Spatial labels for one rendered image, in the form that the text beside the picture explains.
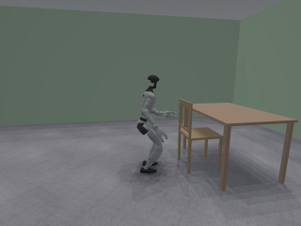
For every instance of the chair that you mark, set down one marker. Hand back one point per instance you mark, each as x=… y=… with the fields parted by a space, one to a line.
x=200 y=133

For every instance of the right robot thigh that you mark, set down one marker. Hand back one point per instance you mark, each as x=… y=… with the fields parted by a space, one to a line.
x=145 y=129

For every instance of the robot right upper arm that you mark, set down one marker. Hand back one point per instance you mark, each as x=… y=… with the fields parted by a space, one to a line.
x=149 y=99

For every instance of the table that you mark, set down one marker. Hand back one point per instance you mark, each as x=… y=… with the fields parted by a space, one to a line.
x=230 y=115

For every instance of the robot left foot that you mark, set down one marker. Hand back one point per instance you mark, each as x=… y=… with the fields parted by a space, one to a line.
x=145 y=162

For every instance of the right robot hand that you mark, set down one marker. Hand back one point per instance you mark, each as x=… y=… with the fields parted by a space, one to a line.
x=160 y=133

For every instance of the left robot hand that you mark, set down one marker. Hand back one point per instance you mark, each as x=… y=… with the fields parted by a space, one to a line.
x=167 y=114

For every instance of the robot right forearm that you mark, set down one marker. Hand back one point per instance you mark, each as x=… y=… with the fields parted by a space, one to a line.
x=150 y=119

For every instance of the robot left forearm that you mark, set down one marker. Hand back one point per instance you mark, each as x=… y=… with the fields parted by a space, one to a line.
x=157 y=113

